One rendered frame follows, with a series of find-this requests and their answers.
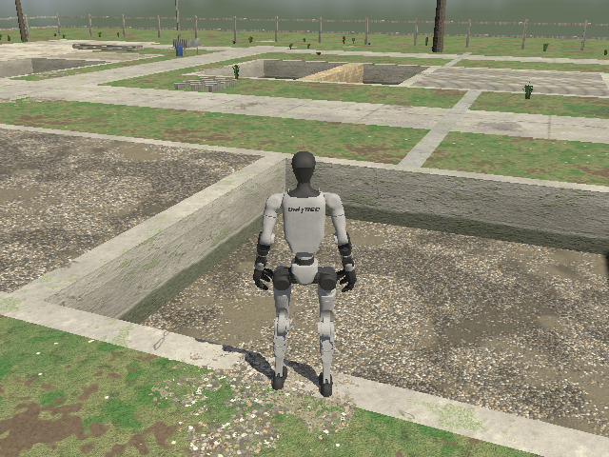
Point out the robot right shin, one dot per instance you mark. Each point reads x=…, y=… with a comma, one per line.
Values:
x=327, y=350

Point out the robot right upper arm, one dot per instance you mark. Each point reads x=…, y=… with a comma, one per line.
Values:
x=334, y=202

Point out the right robot hand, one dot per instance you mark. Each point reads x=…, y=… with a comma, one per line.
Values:
x=350, y=277

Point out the left robot hand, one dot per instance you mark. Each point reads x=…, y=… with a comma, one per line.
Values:
x=262, y=274

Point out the robot right forearm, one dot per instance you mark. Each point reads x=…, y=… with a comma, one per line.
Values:
x=346, y=255

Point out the robot left upper arm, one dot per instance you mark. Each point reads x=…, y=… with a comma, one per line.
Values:
x=273, y=202

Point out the humanoid robot torso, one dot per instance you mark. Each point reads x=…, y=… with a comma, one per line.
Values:
x=304, y=220

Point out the robot left forearm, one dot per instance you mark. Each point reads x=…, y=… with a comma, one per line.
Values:
x=261, y=255

